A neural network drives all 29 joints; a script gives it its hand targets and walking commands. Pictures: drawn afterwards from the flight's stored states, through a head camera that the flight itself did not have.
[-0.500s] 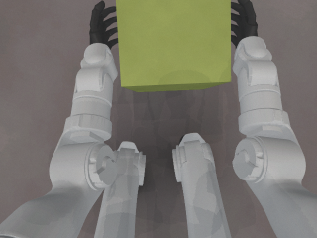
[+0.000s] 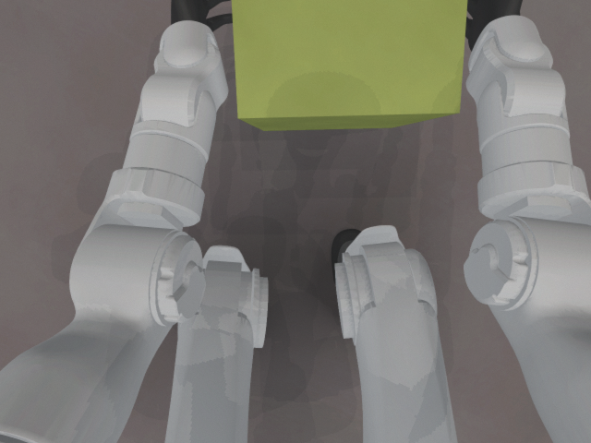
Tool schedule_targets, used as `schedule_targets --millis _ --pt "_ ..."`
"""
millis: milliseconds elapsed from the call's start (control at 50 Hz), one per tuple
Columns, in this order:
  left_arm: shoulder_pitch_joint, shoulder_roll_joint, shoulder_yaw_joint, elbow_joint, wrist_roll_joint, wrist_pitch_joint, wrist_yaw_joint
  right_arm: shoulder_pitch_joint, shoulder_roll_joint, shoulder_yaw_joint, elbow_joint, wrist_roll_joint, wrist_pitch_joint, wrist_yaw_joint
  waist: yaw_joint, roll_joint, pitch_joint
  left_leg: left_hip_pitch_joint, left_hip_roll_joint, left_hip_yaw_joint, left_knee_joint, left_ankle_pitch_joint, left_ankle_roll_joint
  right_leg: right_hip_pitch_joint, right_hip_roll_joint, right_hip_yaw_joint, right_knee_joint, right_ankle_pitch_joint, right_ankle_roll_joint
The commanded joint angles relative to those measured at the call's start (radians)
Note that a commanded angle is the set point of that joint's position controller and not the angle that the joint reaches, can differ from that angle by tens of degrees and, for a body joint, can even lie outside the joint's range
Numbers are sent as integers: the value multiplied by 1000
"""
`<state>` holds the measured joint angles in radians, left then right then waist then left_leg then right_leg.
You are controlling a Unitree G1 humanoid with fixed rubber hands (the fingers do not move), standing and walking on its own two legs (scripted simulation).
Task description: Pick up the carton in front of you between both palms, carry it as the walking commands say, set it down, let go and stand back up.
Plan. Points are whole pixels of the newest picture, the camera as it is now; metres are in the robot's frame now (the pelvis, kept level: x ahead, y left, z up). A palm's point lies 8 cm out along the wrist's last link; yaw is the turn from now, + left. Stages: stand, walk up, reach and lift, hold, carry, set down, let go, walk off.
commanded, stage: set down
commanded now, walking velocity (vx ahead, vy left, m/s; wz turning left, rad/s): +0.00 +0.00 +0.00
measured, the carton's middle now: (335, 40) +0.53 -0.12 -0.24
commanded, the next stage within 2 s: none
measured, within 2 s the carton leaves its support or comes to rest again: rests again in 0.28 s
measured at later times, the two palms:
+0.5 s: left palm (191, 36) +0.54 +0.04 -0.18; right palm (474, 44) +0.50 -0.26 -0.19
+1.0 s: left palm (185, 41) +0.54 +0.06 -0.20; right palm (473, 54) +0.49 -0.27 -0.21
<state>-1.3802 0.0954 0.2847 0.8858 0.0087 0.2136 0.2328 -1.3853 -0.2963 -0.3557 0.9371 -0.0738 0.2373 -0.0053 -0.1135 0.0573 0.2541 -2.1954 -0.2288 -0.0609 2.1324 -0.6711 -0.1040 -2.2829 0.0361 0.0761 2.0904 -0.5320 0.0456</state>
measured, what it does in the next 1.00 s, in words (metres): stands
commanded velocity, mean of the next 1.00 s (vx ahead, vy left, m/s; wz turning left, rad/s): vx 0.00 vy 0.00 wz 0.00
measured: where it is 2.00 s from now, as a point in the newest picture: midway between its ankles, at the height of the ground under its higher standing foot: (291, 316)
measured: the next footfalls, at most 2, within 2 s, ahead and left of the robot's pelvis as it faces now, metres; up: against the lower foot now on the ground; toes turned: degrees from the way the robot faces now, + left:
none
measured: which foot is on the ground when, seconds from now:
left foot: down 0.00-1.00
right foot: down 0.00-1.00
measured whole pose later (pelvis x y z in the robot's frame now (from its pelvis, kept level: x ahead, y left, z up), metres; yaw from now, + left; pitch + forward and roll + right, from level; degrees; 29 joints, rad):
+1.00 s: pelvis -0.01 +0.00 -0.02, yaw +0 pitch +34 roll +1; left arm -1.52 0.20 0.22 1.06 -0.01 0.13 0.12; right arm -1.50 -0.39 -0.40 1.18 -0.08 0.09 0.06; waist -0.10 0.06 0.47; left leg -2.15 -0.18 -0.03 2.21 -0.65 -0.08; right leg -2.23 -0.01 0.05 2.17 -0.52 0.02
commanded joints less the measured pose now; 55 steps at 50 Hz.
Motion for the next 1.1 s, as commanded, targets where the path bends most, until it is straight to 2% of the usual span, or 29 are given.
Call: schedule_targets --millis 0,80,320,620,800,840,880,920,940,960,1000,1080 --pt "-618 -892 -389 -105 -80 -34 -264 -512 831 318 -64 93 -19 284 -99 92 -1160 425 11 141 -164 404 47 660 44 -142 -103 475 -35" --pt "-635 -872 -378 -92 -81 -36 -261 -541 793 300 -67 88 -27 290 -104 106 -1114 424 13 131 -161 381 51 602 37 -141 -97 427 -42" --pt "-650 -798 -325 -1 -90 -54 -280 -595 721 295 -44 86 -54 278 -106 66 -976 326 13 128 -132 324 65 609 27 -120 -81 390 -55" --pt "-542 -628 -201 121 -5 -48 -309 -484 600 183 84 5 -43 280 -68 76 -693 206 26 119 -135 174 79 487 23 -93 -86 228 -75" --pt "-508 -519 -170 148 17 -44 -298 -442 495 122 127 -34 -48 268 -65 72 -630 225 37 111 -131 143 70 476 15 -93 -77 182 -74" --pt "-498 -445 -158 137 14 -52 -282 -427 423 93 139 -45 -61 250 -72 65 -646 248 46 113 -127 154 60 498 6 -98 -74 193 -67" --pt "-440 -249 -114 124 22 -67 -237 -372 233 31 167 -53 -89 204 -72 52 -671 292 62 120 -123 173 46 531 -10 -103 -69 208 -54" --pt "-344 107 -58 104 17 -93 -146 -273 -155 -65 194 -50 -142 103 -78 38 -726 354 82 126 -120 196 29 571 -27 -112 -70 232 -41" --pt "-348 211 -77 92 -15 -103 -107 -281 -273 -59 184 -23 -171 55 -82 25 -778 379 94 123 -115 223 24 596 -33 -110 -71 263 -37" --pt "-370 249 -97 97 -45 -109 -86 -314 -315 -38 181 15 -191 25 -83 14 -819 388 101 118 -106 251 21 628 -38 -101 -65 299 -34" --pt "-390 277 -132 89 -98 -118 -70 -360 -358 1 172 91 -220 -1 -83 9 -895 399 111 110 -91 305 21 681 -49 -90 -47 374 -37" --pt "-414 245 -227 45 -192 -128 -78 -395 -359 100 160 213 -241 9 -81 19 -1015 429 126 104 -67 377 31 725 -58 -75 -29 484 -45"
